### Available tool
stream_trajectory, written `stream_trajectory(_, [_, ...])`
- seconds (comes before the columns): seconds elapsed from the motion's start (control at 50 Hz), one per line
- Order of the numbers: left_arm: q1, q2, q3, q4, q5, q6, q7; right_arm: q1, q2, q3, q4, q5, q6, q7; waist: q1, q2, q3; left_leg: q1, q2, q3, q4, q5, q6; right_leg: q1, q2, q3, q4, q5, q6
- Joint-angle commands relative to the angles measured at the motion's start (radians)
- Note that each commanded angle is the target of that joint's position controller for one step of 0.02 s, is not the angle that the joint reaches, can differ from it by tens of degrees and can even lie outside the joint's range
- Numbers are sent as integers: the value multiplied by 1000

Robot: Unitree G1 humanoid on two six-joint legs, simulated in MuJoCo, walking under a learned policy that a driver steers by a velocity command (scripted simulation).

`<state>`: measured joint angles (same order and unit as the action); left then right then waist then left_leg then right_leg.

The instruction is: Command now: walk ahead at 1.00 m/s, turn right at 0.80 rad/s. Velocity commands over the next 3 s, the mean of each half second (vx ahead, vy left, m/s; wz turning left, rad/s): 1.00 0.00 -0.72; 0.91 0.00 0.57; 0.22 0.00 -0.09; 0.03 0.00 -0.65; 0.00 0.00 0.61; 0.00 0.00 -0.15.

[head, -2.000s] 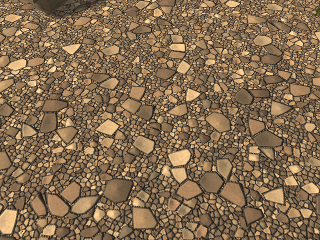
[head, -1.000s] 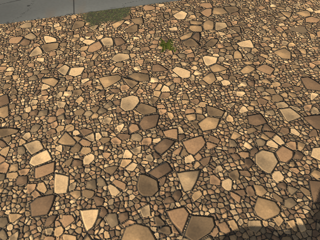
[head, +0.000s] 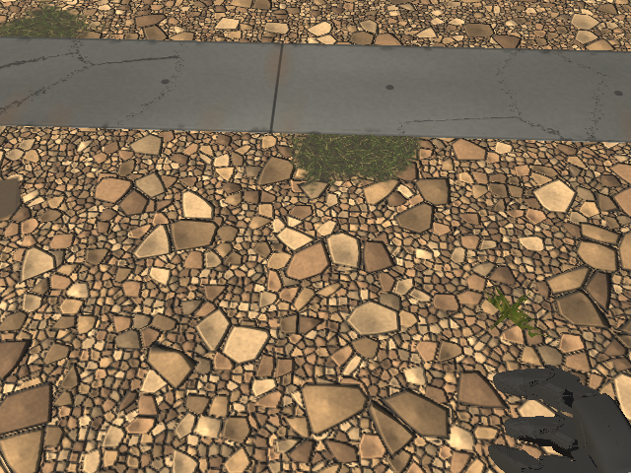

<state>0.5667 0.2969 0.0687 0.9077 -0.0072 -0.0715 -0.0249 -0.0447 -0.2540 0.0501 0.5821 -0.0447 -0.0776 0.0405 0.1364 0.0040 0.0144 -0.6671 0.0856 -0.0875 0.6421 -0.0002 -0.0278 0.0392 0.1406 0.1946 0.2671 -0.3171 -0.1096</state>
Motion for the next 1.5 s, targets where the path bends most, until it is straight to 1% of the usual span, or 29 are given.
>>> stream_trajectory(0.02, [-87, 194, 50, -88, -9, -21, 6, -21, -118, -37, -53, 7, -9, -14, -74, -44, 35, 368, -83, 88, -108, 63, 5, -275, -187, 191, -43, 537, -82])
stream_trajectory(0.08, [-122, 234, 59, -90, 2, -21, 7, 315, -215, -91, 29, 0, -25, -54, -254, -27, -188, 792, -55, 46, -118, -150, 49, -319, -127, 143, 487, 700, -18])
stream_trajectory(0.1, [-157, 128, 31, -124, 6, -34, 10, 549, -300, -125, 55, -24, -26, -77, -339, 82, -339, 1019, 191, -193, -132, -519, 84, -466, -78, 63, 816, 324, -18])
stream_trajectory(0.12, [-64, 20, -4, -186, -40, -29, 16, 512, -365, -141, 58, -38, -16, -73, -237, 387, -482, 1173, 452, -743, -330, -731, 192, -721, -9, -52, 1104, -181, 10])
stream_trajectory(0.18, [-288, 107, 6, -172, 19, 12, 4, 359, -147, -112, 76, -17, -6, -59, -231, 47, -95, 800, 288, -380, -373, -484, 168, -849, -186, -114, 1072, 27, 3])
stream_trajectory(0.26, [-395, 18, -15, -248, 39, 65, -37, 422, -79, -95, 179, 19, -36, -43, -160, 107, 14, 663, 220, -55, -421, -82, 111, -868, -248, -133, 1018, 32, 13])
stream_trajectory(0.42, [-596, 22, -60, -343, 46, 46, -75, 463, -184, -104, 260, 20, -61, -38, -107, 29, 122, 509, 146, 284, -590, 560, 119, -487, -110, -312, 480, 332, -47])
stream_trajectory(0.46, [-475, 91, -39, -298, 62, 40, -54, 483, -276, -119, 276, 24, -37, -50, -21, 78, 21, 610, 176, 283, -346, 958, 137, -301, -33, -328, 431, 181, -69])
stream_trajectory(0.5, [-115, 179, 5, -183, 77, 39, -13, 458, -294, -116, 284, 31, -13, -58, 165, 91, -159, 468, 136, 251, 190, 842, 134, 142, -87, -225, 316, 135, -103])
stream_trajectory(0.52, [-97, 275, 24, -165, 90, 34, 9, 534, -134, -87, 259, 13, -8, -41, 52, -140, -265, 230, -9, 203, 624, -340, 128, 352, -383, 79, 337, -21, -89])
stream_trajectory(0.54, [-114, 314, 35, -210, 86, 29, 17, 616, -120, -84, 210, 77, -13, -45, 0, -221, -479, 5, -117, 3, 916, -503, 127, 488, -610, 576, 161, -99, -159])
stream_trajectory(0.56, [-152, 248, 34, -192, 65, 24, 23, 448, -204, -105, 191, 68, -14, -53, 24, -35, -320, -71, -55, -23, 889, -347, 133, 335, -532, 453, 84, -77, -122])
stream_trajectory(0.62, [-279, 113, 0, -150, 59, -17, 21, 457, -117, -91, 238, 42, 15, -29, -121, 15, -15, 28, 38, 3, 703, -246, 116, -83, -414, 93, -18, 130, -70])
stream_trajectory(0.78, [-253, 27, -21, -73, 25, -74, 13, 198, -31, -80, 152, 38, 58, 22, -163, -56, 124, -39, 39, 139, 372, 43, 121, -178, -275, -397, -174, 542, 40])
stream_trajectory(0.84, [-218, 80, -18, -58, 16, -77, 35, 113, -39, -72, 115, 33, 49, 44, -160, -20, 124, 92, -37, 255, 121, 161, 166, -108, -291, -476, -176, 878, 72])
stream_trajectory(0.9, [-249, 176, 5, -85, 14, -47, 71, 353, -101, -93, 185, 15, 46, 39, -280, -74, -25, 367, -183, 317, 36, 110, 186, -13, -324, -476, 221, 1393, 104])
stream_trajectory(0.94, [-332, 192, 16, -111, 10, -20, 61, 700, -184, -141, 285, 13, 49, 1, -434, -31, -173, 762, -178, 186, -28, 117, 250, -191, -307, -436, 813, 1063, 114])
stream_trajectory(0.96, [-365, 100, 3, -113, 9, -22, 35, 626, -237, -168, 277, 48, 60, -30, -380, 182, -77, 837, -84, 39, -88, 393, 274, -441, -78, -421, 1205, -81, 138])
stream_trajectory(0.98, [-181, 4, -42, -235, 0, -63, 30, 489, -356, -167, 165, 36, 30, -17, -177, 338, -292, 1129, 181, -537, -88, 594, 515, -775, -4, -132, 1538, -322, 203])
stream_trajectory(1.0, [-234, 109, -34, -254, -5, -89, 27, 438, -332, -185, 106, 27, 28, -12, -238, 101, -487, 1143, 237, -709, -247, 243, 552, -760, -44, 17, 1507, -254, 166])
stream_trajectory(1.04, [-344, 133, -16, -283, -13, -82, 43, 282, -233, -166, 64, 67, 6, -2, -122, -183, -153, 756, 145, -579, -364, 39, 443, -770, -130, -24, 1258, -156, 138])
stream_trajectory(1.1, [-259, 148, 2, -238, 2, -14, 52, 198, -155, -136, 42, 54, 1, -21, -61, -144, -26, 340, 71, -267, -348, 449, 333, -555, -242, -86, 1045, -68, 174])
stream_trajectory(1.18, [-307, 18, -30, -237, 2, 0, 56, 262, -122, -120, 111, 43, 11, -61, -112, 15, -122, 372, -64, 27, -309, 702, 196, -484, -210, -184, 700, 202, 175])
stream_trajectory(1.3, [-476, 72, -8, -289, -19, -8, 7, 252, -139, -126, 122, 21, 67, -109, -216, 68, -79, 625, 18, 88, -283, 499, 94, -655, -202, -181, 428, 423, 153])
stream_trajectory(1.4, [-365, 90, 14, -302, -10, -9, -36, 175, -136, -134, 87, 26, 110, -126, -164, 52, -67, 682, 98, 88, -123, 656, 133, -683, -176, -243, 426, 175, 99])
stream_trajectory(1.44, [-145, 113, 34, -254, -10, -13, -26, 93, -149, -140, 54, 30, 112, -135, -55, 53, -131, 560, 54, 135, 123, 818, 84, -429, -117, -242, 335, 194, 28])
stream_trajectory(1.46, [1, 172, 58, -239, -2, -19, -9, 27, -164, -143, 23, 31, 104, -131, 47, -52, -177, 388, -59, 181, 423, 521, 29, -208, -181, -92, 207, 552, -54])
stream_trajectory(1.48, [-44, 235, 63, -247, 21, -16, 10, 95, -58, -119, -8, -14, 99, -98, -77, -336, -196, 15, -307, 136, 739, -607, -48, 30, -384, 341, 178, 952, -228])
stream_trajectory(1.5, [-146, 234, 64, -300, 53, -4, 25, 200, -83, -110, 15, 20, 79, -65, -105, -277, -387, -26, -273, -117, 884, -630, -41, 115, -468, 571, 117, 685, -311])
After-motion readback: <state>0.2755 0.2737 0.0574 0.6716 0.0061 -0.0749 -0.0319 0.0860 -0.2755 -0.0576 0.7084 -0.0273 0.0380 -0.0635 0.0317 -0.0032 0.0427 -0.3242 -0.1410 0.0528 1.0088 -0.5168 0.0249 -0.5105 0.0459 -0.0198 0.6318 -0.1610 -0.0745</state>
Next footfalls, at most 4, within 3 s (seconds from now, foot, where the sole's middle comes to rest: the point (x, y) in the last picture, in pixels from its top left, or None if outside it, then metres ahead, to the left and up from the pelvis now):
0.10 left None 0.29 0.17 -0.77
0.50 right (445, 416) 0.63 -0.16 -0.77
0.94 left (436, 245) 1.10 -0.14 -0.77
1.46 right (483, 192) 1.32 -0.28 -0.77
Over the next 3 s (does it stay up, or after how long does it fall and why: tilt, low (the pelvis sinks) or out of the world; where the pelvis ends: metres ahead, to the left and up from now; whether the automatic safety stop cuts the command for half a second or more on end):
stays up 1.33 -0.11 0.00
